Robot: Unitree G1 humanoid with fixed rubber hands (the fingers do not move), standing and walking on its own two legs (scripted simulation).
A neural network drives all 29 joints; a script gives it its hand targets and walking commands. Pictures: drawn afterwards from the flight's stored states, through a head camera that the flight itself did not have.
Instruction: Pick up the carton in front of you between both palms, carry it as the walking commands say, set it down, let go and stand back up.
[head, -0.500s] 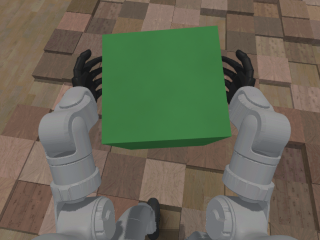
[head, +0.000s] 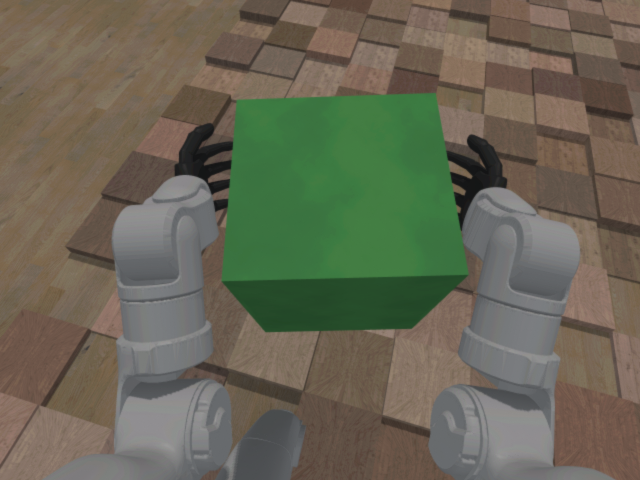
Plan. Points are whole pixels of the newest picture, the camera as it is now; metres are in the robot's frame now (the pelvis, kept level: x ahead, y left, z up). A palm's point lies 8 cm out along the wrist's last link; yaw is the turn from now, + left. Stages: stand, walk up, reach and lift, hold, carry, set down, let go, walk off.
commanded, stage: carry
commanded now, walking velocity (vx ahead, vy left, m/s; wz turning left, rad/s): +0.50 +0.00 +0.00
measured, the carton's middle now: (337, 231) +0.37 +0.06 +0.06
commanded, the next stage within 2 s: none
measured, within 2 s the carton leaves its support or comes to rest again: neither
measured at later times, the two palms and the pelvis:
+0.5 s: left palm (289, 22) +0.70 +0.20 +0.13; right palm (485, 52) +0.66 -0.10 +0.15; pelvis +0.32 +0.09 +0.02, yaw -2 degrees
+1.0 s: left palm out of the picture +0.95 +0.26 +0.09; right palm out of the picture +0.96 -0.04 +0.09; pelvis +0.65 +0.10 +0.00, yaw +1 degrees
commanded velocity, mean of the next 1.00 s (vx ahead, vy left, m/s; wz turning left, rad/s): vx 0.33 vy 0.00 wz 0.00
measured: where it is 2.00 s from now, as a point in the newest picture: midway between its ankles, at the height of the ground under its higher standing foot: (330, 271)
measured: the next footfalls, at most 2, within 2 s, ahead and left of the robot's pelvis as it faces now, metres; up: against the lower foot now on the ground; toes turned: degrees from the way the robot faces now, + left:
left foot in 0.14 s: +0.28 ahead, +0.13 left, +0.01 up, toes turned +4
right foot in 0.62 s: +0.54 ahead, +0.03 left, -0.02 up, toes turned -2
